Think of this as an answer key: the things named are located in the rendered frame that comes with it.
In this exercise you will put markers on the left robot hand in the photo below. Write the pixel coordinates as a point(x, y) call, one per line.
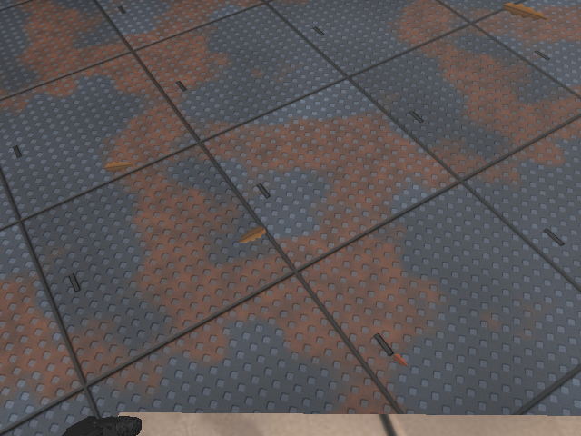
point(109, 426)

